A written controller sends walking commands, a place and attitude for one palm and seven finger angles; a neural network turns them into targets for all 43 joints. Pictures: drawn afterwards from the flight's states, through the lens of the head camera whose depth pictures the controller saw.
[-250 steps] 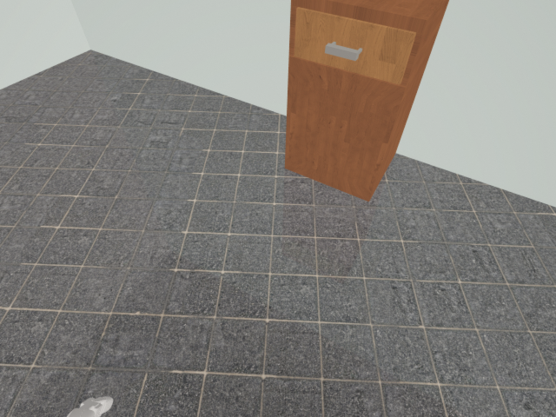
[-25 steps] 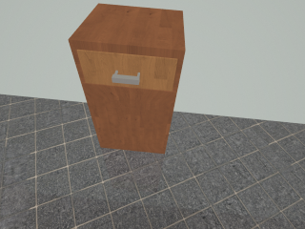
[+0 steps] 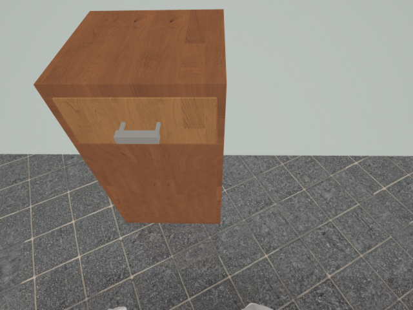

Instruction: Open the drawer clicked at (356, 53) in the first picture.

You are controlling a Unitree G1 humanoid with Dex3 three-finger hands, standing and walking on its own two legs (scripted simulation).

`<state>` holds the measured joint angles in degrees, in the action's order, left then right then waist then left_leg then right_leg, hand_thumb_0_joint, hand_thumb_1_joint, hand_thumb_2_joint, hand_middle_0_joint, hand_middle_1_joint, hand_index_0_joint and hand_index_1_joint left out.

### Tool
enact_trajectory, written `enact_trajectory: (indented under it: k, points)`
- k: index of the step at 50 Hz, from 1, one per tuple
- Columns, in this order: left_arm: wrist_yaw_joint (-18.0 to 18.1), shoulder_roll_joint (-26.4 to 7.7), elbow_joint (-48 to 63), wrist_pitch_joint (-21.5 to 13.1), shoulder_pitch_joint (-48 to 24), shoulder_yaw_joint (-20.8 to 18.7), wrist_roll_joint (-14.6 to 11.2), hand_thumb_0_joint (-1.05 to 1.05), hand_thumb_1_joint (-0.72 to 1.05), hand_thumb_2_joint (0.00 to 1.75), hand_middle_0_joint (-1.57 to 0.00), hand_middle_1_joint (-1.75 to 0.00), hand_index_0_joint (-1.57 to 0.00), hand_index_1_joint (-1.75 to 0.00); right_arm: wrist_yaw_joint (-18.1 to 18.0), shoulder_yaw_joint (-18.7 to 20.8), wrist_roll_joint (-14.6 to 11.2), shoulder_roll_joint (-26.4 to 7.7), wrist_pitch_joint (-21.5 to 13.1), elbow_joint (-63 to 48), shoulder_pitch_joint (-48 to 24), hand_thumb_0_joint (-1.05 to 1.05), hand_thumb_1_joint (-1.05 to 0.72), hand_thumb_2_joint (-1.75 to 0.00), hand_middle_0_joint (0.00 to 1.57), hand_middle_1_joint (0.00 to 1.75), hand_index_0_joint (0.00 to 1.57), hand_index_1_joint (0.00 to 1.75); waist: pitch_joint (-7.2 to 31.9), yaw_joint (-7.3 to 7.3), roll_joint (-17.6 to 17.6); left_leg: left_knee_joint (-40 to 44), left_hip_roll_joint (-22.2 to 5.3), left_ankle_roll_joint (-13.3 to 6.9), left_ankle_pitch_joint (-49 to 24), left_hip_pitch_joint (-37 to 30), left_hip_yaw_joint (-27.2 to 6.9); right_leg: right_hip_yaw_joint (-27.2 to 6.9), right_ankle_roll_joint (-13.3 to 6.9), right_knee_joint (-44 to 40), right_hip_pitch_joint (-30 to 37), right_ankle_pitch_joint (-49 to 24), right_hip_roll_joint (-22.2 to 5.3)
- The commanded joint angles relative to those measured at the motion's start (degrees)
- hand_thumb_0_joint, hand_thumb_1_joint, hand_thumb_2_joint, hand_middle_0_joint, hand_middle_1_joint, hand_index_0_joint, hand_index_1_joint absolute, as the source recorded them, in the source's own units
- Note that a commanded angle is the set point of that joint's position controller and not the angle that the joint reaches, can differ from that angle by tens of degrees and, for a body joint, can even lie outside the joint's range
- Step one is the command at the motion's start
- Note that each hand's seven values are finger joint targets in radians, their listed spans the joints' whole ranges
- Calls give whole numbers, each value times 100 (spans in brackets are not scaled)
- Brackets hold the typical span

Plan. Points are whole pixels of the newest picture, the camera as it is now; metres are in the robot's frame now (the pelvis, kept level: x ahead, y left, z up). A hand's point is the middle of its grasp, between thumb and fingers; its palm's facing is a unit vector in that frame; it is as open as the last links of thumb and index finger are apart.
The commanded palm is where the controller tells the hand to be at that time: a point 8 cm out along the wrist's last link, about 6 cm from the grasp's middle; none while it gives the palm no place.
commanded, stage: come to a stop and stand still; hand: left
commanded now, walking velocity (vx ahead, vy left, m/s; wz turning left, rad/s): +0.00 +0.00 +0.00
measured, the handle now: (139, 131) +0.57 +0.21 -0.04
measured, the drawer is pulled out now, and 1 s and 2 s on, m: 0.00 0.00 0.00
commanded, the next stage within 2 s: look again from close up in 1.94 s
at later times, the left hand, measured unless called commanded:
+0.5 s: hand out of the picture +0.09 +0.21 -0.17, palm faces +0.07 -0.97 -0.22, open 7.3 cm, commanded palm none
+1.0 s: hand out of the picture +0.08 +0.15 -0.15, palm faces +0.01 -0.97 -0.26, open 7.3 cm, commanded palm none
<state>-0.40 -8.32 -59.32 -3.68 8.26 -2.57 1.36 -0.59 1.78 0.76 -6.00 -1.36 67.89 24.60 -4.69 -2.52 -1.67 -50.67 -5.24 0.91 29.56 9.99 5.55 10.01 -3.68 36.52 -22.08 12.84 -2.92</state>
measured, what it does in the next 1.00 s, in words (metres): steps on the spot: left foot, then right foot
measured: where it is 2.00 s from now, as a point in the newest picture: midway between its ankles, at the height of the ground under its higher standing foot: outside the picture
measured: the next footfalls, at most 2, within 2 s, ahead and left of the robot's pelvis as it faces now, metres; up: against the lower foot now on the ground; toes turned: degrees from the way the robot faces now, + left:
left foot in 0.34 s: +0.13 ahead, +0.13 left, +0.00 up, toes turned -4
right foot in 0.70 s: +0.05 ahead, -0.15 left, +0.00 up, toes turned -1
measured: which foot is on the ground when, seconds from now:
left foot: up 0.00-0.32, down 0.34-1.00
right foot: down 0.00-0.36, up 0.38-0.68, down 0.70-1.00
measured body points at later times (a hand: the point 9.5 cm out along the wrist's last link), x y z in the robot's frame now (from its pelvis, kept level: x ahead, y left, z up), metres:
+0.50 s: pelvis +0.06 +0.02 +0.02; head +0.10 +0.04 +0.46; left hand +0.09 +0.26 -0.15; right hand +0.16 -0.21 -0.12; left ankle +0.09 +0.12 -0.72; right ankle +0.01 -0.10 -0.65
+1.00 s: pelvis +0.03 -0.04 +0.00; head +0.03 -0.07 +0.45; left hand +0.08 +0.20 -0.13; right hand +0.02 -0.27 -0.17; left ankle +0.09 +0.12 -0.72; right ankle +0.01 -0.15 -0.72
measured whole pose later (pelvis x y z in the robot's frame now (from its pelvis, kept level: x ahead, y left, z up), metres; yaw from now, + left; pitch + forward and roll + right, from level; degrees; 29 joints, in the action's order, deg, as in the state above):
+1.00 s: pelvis +0.03 -0.04 +0.00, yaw +2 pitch -1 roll +1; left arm 1.4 -9.3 -56.6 0.4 15.3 0.0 0.9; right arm -0.2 1.0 1.6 -11.0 1.6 58.5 20.3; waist -0.8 -2.6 -2.8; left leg -34.1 -4.4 2.4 12.3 20.4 2.4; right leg 1.3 -0.5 38.1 -13.7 23.2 -1.3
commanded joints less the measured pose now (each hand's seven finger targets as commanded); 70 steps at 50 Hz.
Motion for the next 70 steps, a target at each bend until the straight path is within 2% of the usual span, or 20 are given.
enact_trajectory:
  k: [1, 3, 5, 9, 13, 16, 18, 20, 23, 30, 31, 32, 34, 35, 37, 38, 41, 43, 45, 70]
  points:
    - [190, -790, -37, 38, 876, -178, -46, 0, 90, 90, -20, -30, -20, -30, -8, 143, 29, -399, -51, -593, -331, 0, -90, -90, 20, 30, 20, 30, 166, 409, 421, -1868, -334, -152, -654, 2070, -532, -2228, -678, -2499, 1038, 172, -1889]
    - [224, -422, 106, 24, 464, -60, -5, 0, 90, 90, -20, -30, -20, -30, -42, 60, 35, -195, 81, -451, 28, 0, -90, -90, 20, 30, 20, 30, 204, 74, 458, -969, -312, 23, -898, 1321, -446, -1233, -473, -2420, 342, -1382, -1570]
    - [256, -506, 135, 89, 351, -31, 14, 0, 90, 90, -20, -30, -20, -30, -58, 5, -12, -77, 199, -420, 136, 0, -90, -90, 20, 30, 20, 30, 379, 32, 623, -150, -114, 86, -864, 870, -282, -852, -506, -2193, 271, -2317, -1366]
    - [283, -879, 174, 258, 529, -120, -6, 0, 90, 90, -20, -30, -20, -30, -57, 61, -33, -394, 307, -746, -476, 0, -90, -90, 20, 30, 20, 30, 547, 281, 776, 522, 107, 150, -824, 1096, -212, -928, -642, -1748, 1015, -3037, -1438]
    - [307, -1075, 250, 365, 473, -231, 17, 0, 90, 90, -20, -30, -20, -30, -58, 147, -11, -636, 342, -1029, -845, 0, -90, -90, 20, 30, 20, 30, 521, 286, 1048, 999, 167, 153, -952, 1034, -204, -1029, -698, -1377, 1204, -3468, -1537]
    - [304, -1026, 303, 448, 407, -207, -33, 0, 90, 90, -20, -30, -20, -30, -54, 154, 12, -804, 277, -1023, -624, 0, -90, -90, 20, 30, 20, 30, 706, 124, 497, 2443, -47, 38, -3056, -78, -265, -751, -174, -639, 790, -2415, -1090]
    - [302, -619, 429, 506, 716, -106, -82, 0, 90, 90, -20, -30, -20, -30, -83, 225, 59, -1442, 232, -1215, -723, 0, -90, -90, 20, 30, 20, 30, 776, 212, -1203, 3045, -1647, -906, -6097, -229, -1667, -248, 414, 780, 245, 1364, -5]
    - [314, -703, 393, 595, 623, -131, -61, 0, 90, 90, -20, -30, -20, -30, -211, 205, 65, -1464, 214, -1296, -1083, 0, -90, -90, 20, 30, 20, 30, 728, 229, -1245, 3187, -1708, -1266, -5622, 220, -1790, -1134, 410, 2365, -14, 2242, 137]
    - [240, -733, 262, 562, 828, -185, -45, 0, 90, 90, -20, -30, -20, -30, -223, 167, 60, -1284, 183, -1445, -1472, 0, -90, -90, 20, 30, 20, 30, 906, 321, -565, 3003, -1235, -1124, -5158, -272, -1135, -1262, 518, 2999, -468, 1435, 196]
    - [182, -577, 359, 566, 577, -67, -40, 0, 90, 90, -20, -30, -20, -30, -178, 263, 43, -1307, 176, -1203, -1138, 0, -90, -90, 20, 30, 20, 30, 1003, 57, -851, 3180, -1190, -1112, -4127, -767, -1148, -900, 584, 948, -30, 1650, 14]
    - [324, -777, 172, 461, 1167, 27, -54, 0, 90, 90, -20, -30, -20, -30, -128, 399, -1, -1815, 95, -1407, -1477, 0, -90, -90, 20, 30, 20, 30, 1164, 363, -640, 1955, -1230, -802, -4825, -360, -1151, -1284, 327, 104, 114, 1288, -162]
    - [311, -830, 474, 412, 1188, 23, 12, 0, 90, 90, -20, -30, -20, -30, -9, 264, -1, -1233, 161, -1634, -1338, 0, -90, -90, 20, 30, 20, 30, 908, 387, 319, 1790, -584, -538, -2671, 782, -598, -1221, 283, -813, 581, 718, 35]
    - [302, -1232, 680, 281, 906, 19, 46, 0, 90, 90, -20, -30, -20, -30, 72, 162, 30, -755, 199, -1828, -1097, 0, -90, -90, 20, 30, 20, 30, 670, 64, 652, 921, 292, -120, -811, 1061, -13, -2409, -314, -1504, 164, 316, -958]
    - [286, -1327, 783, 256, 683, 21, 59, 0, 90, 90, -20, -30, -20, -30, 121, 113, 60, -635, 205, -1834, -925, 0, -90, -90, 20, 30, 20, 30, 823, -91, -132, 1162, 420, -116, -955, 488, -55, -2151, -352, -1251, -45, 196, -948]
    - [259, -1222, 782, 269, 560, -24, 10, 0, 90, 90, -20, -30, -20, -30, 89, 136, 27, -850, 177, -1770, -753, 0, -90, -90, 20, 30, 20, 30, 755, -57, 1252, 1284, 304, -198, -1486, 563, -162, -1694, -123, -757, 99, 23, -379]
    - [272, -1061, 766, 319, 529, 3, 1, 0, 90, 90, -20, -30, -20, -30, 61, 161, 28, -981, 169, -1727, -688, 0, -90, -90, 20, 30, 20, 30, 560, -52, 1243, 1435, 180, -226, -1571, 497, -296, -1498, -38, -678, -83, 386, -332]
    - [250, -842, 732, 419, 761, 30, -19, 0, 90, 90, -20, -30, -20, -30, 35, 151, 88, -1184, 173, -1624, -692, 0, -90, -90, 20, 30, 20, 30, -208, 96, -480, 2575, -342, -437, -710, 1131, -1041, -940, 192, -381, -204, 1656, 186]
    - [231, -833, 626, 381, 1002, 44, -33, 0, 90, 90, -20, -30, -20, -30, 32, 118, 79, -1155, 195, -1659, -859, 0, -90, -90, 20, 30, 20, 30, -276, 256, -7, 2617, -138, -369, -90, 1585, -929, -1127, 140, -742, 173, 1673, 111]
    - [222, -901, 560, 331, 935, 55, -29, 0, 90, 90, -20, -30, -20, -30, 27, 50, 77, -938, 187, -1571, -718, 0, -90, -90, 20, 30, 20, 30, -179, 175, 544, 2215, 139, -226, -706, 1099, -515, -1529, 21, -1240, -97, 1883, -196]
    - [220, -665, -322, 197, 1347, 111, -42, 0, 90, 90, -20, -30, -20, -30, -97, -90, -4, -808, 55, -609, -576, 0, -90, -90, 20, 30, 20, 30, 106, 231, 270, 2420, -112, -90, -2690, -116, -298, -1295, 154, -1397, 722, -948, -178]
